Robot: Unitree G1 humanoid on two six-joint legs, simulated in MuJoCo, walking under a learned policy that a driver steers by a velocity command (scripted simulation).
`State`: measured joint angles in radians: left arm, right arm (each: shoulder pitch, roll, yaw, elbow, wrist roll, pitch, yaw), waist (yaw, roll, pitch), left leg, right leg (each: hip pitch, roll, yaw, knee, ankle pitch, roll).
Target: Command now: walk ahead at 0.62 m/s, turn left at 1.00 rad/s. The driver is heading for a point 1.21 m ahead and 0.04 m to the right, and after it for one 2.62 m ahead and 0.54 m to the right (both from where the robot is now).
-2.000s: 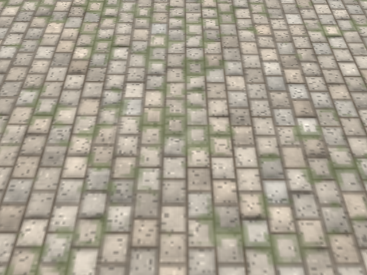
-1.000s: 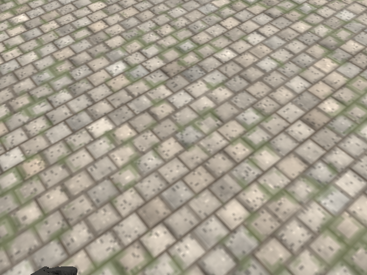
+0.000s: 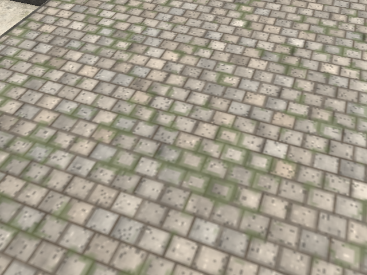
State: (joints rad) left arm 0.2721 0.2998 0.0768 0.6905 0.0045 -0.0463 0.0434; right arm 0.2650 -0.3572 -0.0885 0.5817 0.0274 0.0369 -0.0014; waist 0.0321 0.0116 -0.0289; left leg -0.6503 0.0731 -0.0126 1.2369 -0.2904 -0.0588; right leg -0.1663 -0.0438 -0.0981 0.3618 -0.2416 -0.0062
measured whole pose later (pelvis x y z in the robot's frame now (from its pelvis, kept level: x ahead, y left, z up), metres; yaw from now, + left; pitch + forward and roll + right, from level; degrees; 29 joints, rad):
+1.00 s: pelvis +0.41 +0.25 -0.01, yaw -9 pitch +2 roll +1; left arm 0.21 0.34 0.09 0.58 -0.03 0.05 0.04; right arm 0.02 -0.27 -0.04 0.64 0.00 -0.02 -0.02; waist 0.04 0.01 0.09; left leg -0.55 -0.03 -0.24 0.81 -0.29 -0.10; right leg -0.37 0.18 0.23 0.46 -0.09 -0.08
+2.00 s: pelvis +0.63 +0.05 -0.03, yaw -37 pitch +2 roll +0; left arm 0.51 0.25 0.01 0.83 0.03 -0.09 0.00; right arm 0.14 -0.29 -0.03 0.76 -0.02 -0.01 0.09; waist 0.04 0.03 0.02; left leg -0.81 0.01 0.09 0.90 0.01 0.09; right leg 0.23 0.07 -0.23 0.14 -0.42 -0.04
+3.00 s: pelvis +1.44 -0.25 -0.05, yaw +16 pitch +0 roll -1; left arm 0.50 0.24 0.01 0.88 0.02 -0.06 0.01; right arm 0.02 -0.30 -0.01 0.65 -0.05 -0.02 0.05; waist 0.06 0.03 0.06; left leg -0.54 -0.09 0.12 0.76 -0.24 0.21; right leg 0.01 -0.09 -0.16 1.09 -0.41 0.00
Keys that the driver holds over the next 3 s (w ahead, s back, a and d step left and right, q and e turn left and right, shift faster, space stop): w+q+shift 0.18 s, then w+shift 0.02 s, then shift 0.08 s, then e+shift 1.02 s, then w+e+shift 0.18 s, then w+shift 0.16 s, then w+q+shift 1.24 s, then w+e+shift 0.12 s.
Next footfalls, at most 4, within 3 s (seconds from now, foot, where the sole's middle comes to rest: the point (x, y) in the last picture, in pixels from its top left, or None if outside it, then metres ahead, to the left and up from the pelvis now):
0.26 left None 0.19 0.22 -0.78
0.68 right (147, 274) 0.52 0.19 -0.78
1.12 left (96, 253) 0.59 0.39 -0.78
1.68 right None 0.46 0.11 -0.78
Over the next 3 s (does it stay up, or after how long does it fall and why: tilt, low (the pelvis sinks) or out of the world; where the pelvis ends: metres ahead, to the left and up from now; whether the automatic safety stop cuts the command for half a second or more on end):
stays up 1.44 -0.25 -0.05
